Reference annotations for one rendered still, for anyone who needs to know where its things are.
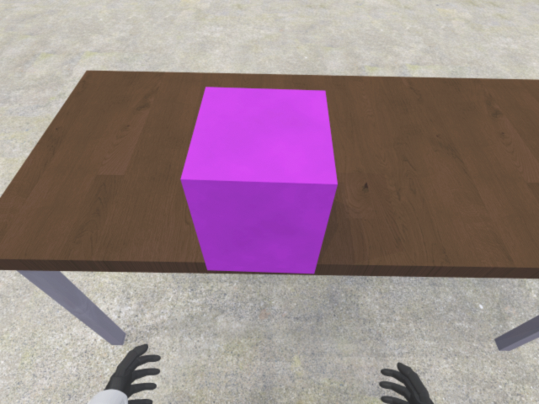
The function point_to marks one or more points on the left robot hand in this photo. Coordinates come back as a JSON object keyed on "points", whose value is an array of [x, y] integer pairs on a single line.
{"points": [[125, 374]]}

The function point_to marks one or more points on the right robot hand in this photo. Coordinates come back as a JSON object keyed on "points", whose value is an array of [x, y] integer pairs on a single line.
{"points": [[414, 392]]}

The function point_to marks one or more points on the carton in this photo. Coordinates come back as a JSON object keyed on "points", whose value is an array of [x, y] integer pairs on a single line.
{"points": [[260, 179]]}

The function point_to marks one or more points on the table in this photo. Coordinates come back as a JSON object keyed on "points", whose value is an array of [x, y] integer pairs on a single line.
{"points": [[437, 177]]}

